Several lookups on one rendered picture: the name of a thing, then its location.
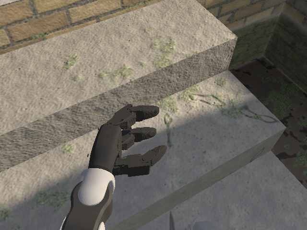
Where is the robot left hand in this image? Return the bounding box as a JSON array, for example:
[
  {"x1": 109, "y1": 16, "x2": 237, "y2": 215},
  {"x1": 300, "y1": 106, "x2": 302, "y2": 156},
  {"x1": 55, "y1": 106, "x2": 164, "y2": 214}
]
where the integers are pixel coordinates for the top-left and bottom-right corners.
[{"x1": 87, "y1": 103, "x2": 167, "y2": 177}]

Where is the robot right shin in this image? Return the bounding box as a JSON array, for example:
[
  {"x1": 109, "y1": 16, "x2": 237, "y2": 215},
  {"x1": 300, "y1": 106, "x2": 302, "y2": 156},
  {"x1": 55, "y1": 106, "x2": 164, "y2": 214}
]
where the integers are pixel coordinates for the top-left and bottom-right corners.
[{"x1": 192, "y1": 217, "x2": 207, "y2": 225}]

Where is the right robot thigh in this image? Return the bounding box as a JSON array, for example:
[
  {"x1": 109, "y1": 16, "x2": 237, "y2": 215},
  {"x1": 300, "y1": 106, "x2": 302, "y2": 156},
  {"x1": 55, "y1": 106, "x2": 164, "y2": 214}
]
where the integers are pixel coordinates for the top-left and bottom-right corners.
[{"x1": 184, "y1": 220, "x2": 222, "y2": 230}]

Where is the robot left forearm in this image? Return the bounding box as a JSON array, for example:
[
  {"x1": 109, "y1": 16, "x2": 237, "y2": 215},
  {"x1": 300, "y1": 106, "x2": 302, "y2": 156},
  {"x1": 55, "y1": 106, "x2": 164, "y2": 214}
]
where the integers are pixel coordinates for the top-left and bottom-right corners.
[{"x1": 59, "y1": 168, "x2": 115, "y2": 230}]

